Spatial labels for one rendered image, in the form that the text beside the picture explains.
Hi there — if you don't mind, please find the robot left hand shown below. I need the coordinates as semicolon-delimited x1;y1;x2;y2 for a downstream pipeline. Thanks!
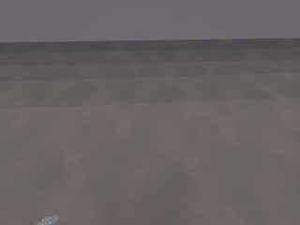
37;216;60;225

